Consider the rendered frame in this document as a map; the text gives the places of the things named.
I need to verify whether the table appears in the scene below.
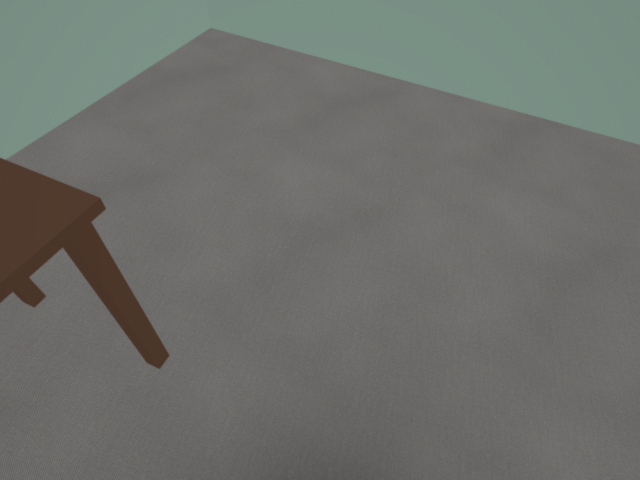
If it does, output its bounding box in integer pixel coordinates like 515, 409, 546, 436
0, 158, 169, 369

